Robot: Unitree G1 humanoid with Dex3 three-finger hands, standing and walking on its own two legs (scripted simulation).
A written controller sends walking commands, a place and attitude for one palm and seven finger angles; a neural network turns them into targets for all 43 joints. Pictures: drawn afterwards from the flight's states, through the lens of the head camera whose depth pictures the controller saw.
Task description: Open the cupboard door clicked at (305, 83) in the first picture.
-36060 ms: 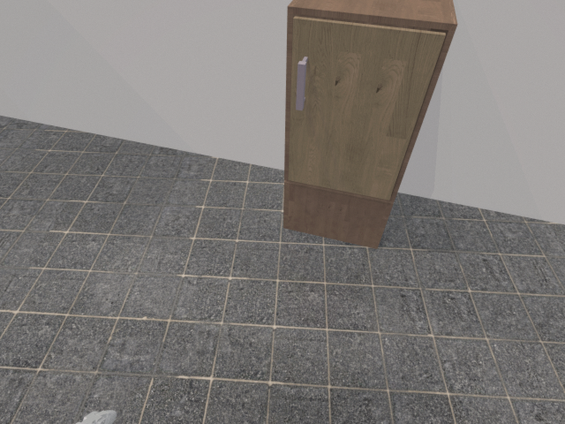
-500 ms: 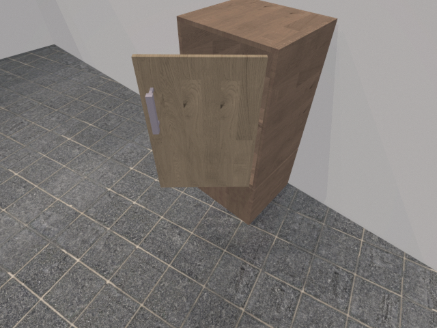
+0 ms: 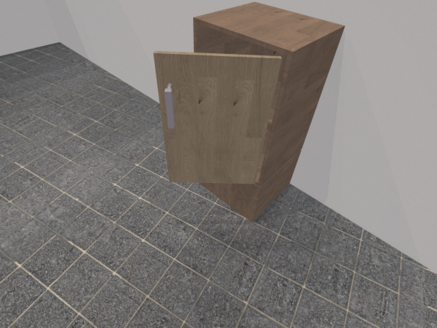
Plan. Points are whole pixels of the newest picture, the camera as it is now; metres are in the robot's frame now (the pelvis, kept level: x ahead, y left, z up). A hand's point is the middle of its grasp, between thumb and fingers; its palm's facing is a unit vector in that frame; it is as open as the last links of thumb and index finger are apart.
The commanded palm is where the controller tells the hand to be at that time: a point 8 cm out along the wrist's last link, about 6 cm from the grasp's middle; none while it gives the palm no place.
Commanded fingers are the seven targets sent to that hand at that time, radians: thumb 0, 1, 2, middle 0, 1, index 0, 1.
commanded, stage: come to a stop and stand still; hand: left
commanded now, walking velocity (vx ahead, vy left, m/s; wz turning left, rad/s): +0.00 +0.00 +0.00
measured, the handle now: (170, 106) +0.80 +0.21 -0.02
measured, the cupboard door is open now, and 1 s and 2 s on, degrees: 43 43 43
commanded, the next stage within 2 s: look again from close up in 0.46 s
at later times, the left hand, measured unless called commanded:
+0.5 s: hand out of the picture +0.04 +0.22 -0.17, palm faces +0.02 -0.98 -0.20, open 7.3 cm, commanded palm none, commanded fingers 0.00 0.90 0.90 -0.20 -0.30 -0.20 -0.30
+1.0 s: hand out of the picture +0.02 +0.20 -0.17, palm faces +0.08 -0.98 -0.18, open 7.3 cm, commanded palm none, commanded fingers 0.00 0.90 0.90 -0.20 -0.30 -0.20 -0.30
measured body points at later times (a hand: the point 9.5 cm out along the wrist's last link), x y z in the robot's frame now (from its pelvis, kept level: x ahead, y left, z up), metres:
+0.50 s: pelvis -0.01 +0.03 +0.00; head +0.02 +0.04 +0.45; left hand +0.04 +0.27 -0.15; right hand -0.05 -0.17 -0.16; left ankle -0.03 +0.17 -0.74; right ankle +0.03 -0.09 -0.72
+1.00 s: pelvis +0.02 +0.03 +0.00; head +0.03 +0.03 +0.45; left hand +0.01 +0.25 -0.16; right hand +0.04 -0.20 -0.16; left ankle -0.01 +0.14 -0.74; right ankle +0.03 -0.09 -0.74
